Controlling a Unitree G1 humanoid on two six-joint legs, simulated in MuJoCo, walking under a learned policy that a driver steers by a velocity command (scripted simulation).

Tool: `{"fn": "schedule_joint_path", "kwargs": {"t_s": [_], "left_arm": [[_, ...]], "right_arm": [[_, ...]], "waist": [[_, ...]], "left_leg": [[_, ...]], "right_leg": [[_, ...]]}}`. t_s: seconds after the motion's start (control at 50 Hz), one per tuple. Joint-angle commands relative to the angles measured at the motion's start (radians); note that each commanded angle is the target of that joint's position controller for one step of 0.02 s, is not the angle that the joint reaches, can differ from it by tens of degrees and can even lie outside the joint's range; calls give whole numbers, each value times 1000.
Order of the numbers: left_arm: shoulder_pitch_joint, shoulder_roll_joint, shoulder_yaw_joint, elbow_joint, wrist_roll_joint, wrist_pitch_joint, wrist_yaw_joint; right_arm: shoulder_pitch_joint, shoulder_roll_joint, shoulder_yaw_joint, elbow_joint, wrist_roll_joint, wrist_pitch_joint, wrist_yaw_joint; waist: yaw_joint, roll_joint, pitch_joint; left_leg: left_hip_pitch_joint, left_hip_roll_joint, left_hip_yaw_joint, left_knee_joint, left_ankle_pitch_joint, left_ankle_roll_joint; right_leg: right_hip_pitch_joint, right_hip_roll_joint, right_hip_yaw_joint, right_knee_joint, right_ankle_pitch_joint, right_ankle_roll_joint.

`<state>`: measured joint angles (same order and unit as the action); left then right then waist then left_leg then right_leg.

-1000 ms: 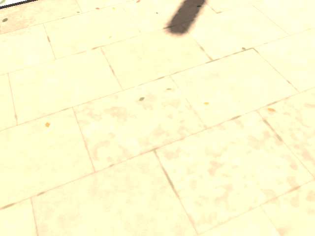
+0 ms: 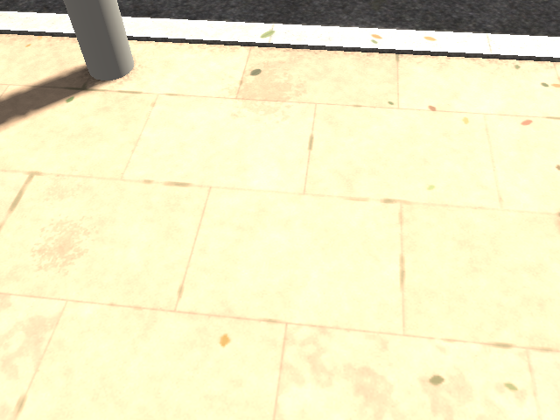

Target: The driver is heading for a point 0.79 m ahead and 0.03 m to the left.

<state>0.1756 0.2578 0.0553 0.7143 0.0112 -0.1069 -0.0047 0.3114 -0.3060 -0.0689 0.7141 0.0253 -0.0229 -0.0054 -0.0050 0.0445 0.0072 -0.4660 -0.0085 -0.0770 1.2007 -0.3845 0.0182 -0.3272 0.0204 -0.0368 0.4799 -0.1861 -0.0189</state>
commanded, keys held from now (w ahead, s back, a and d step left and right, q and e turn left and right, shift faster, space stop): w+q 0.26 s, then w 0.38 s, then w+e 0.36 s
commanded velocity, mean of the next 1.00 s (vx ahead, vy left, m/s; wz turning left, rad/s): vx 0.50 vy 0.00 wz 0.18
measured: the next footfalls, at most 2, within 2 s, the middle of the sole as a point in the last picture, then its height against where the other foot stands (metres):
left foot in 0.38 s outside the picture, level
right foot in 0.90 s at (285, 338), level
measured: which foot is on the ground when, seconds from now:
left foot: up 0.00-0.36, down 0.38-0.92, up 0.94-1.00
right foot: down 0.00-0.38, up 0.40-0.88, down 0.90-1.00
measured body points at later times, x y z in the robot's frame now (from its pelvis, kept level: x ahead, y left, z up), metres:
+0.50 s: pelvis +0.26 +0.08 +0.00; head +0.29 +0.10 +0.44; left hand +0.27 +0.38 -0.13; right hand +0.48 -0.13 -0.09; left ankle +0.29 +0.17 -0.73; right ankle +0.19 -0.09 -0.64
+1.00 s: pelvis +0.56 +0.09 -0.01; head +0.60 +0.09 +0.44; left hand +0.68 +0.38 -0.11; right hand +0.67 -0.18 -0.13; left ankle +0.36 +0.20 -0.64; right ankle +0.65 +0.03 -0.73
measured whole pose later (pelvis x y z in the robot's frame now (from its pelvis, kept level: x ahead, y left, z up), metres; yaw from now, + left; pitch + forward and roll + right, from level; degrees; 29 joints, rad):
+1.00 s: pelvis +0.56 +0.09 -0.01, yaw +7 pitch +2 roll +0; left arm 0.15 0.30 0.06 0.74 -0.02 -0.07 -0.05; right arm 0.29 -0.29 -0.05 0.78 0.01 -0.08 0.00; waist -0.01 0.00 0.04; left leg -0.25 -0.01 -0.02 1.12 -0.46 0.01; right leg -0.47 0.07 -0.02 0.58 -0.16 -0.09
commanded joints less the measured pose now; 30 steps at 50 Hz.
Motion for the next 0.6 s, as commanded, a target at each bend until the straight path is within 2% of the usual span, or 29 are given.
{"fn": "schedule_joint_path", "kwargs": {"t_s": [0.02,0.1,0.18,0.24,0.28,0.32,0.34,0.36,0.38,0.4,0.42,0.44,0.46,0.48,0.5,0.54,0.6], "left_arm": [[37,104,28,-24,-2,-7,4],[51,153,46,13,-2,-14,6],[62,180,52,40,-8,0,12],[106,206,59,65,-20,13,13],[127,223,64,81,-33,24,11],[132,251,71,92,-45,34,11],[125,262,72,96,-49,40,13],[126,243,62,101,-47,43,16],[137,188,37,83,-17,36,17],[248,64,-8,41,2,12,-1],[144,167,14,54,-38,-13,-11],[43,196,24,18,-67,-22,-14],[20,178,17,15,-54,-26,-6],[17,177,21,24,-30,-22,0],[49,175,23,34,-26,-10,-2],[87,143,19,49,-23,12,-3],[17,114,11,28,-10,29,2]], "right_arm": [[-36,-67,-26,-107,6,-4,8],[-97,-39,-16,-136,-4,4,11],[-201,-20,-5,-153,-3,-8,34],[-285,-14,-1,-184,1,-11,51],[-314,-21,-3,-204,1,-10,60],[-278,-46,-17,-209,-8,-9,60],[-190,-75,-35,-190,-12,-7,57],[-25,-120,-63,-139,-10,-5,48],[140,-198,-89,-102,-10,4,28],[108,-298,-92,-105,-7,-7,25],[141,-200,-67,-117,-9,-16,31],[95,-168,-54,-103,-16,-28,35],[29,-142,-44,-101,-12,-33,34],[-31,-107,-33,-104,-17,-36,34],[-63,-82,-23,-110,-28,-40,33],[-76,-81,-23,-101,-26,-54,30],[-53,-105,-28,-68,-24,-65,19]], "waist": [[22,-171,-1],[23,-121,6],[60,-107,27],[89,-103,54],[88,-106,67],[44,-131,33],[-17,-136,-21],[-104,-114,-106],[-166,-8,-213],[-37,236,-337],[-124,100,-398],[-125,78,-238],[-83,15,-156],[-46,7,-101],[-8,22,-86],[22,18,-77],[17,-3,-19]], "left_leg": [[-240,113,-29,-6,68,-10],[-285,131,-22,-144,190,-33],[-236,116,34,-376,384,-23],[-211,100,80,-490,390,-1],[-193,83,101,-540,318,27],[-83,24,143,-575,207,69],[48,-16,166,-613,196,97],[296,-57,178,-676,276,130],[617,86,-32,-651,331,181],[884,350,-589,-762,165,368],[876,374,-678,-867,80,362],[762,338,-513,-878,164,315],[616,296,-391,-882,261,280],[488,260,-300,-900,362,260],[404,235,-249,-931,416,253],[333,224,-199,-988,452,263],[296,211,-117,-1037,501,260]], "right_leg": [[193,-274,270,-281,11,-154],[215,-292,136,-320,175,-180],[248,-262,-11,-317,239,-144],[306,-281,-61,-307,249,-127],[357,-305,-77,-276,328,-118],[391,-314,-103,-172,633,-107],[388,-302,-128,-48,782,-94],[306,-267,-163,142,809,-68],[52,-225,-171,446,468,-27],[-337,-39,-68,790,-397,27],[-421,-51,105,887,-398,19],[-490,-87,93,885,-317,6],[-462,-132,88,811,-226,0],[-407,-159,85,744,-175,6],[-338,-178,96,713,-135,9],[-292,-182,89,657,-97,27],[-347,-182,84,519,27,60]]}}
